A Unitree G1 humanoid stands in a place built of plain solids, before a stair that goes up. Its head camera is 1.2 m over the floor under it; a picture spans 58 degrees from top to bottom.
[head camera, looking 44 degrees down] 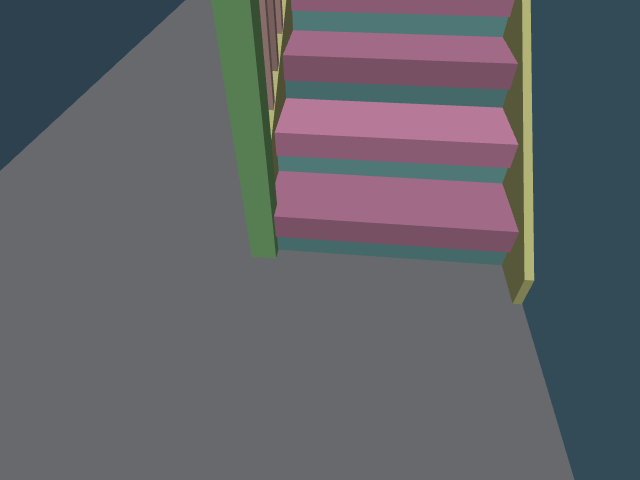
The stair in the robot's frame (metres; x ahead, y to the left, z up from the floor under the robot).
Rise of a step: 0.18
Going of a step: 0.26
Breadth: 0.88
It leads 6 degrees to the right of straight ahead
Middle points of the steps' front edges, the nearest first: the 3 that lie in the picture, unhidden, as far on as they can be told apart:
1.13 -0.26 0.19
1.39 -0.27 0.37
1.65 -0.29 0.56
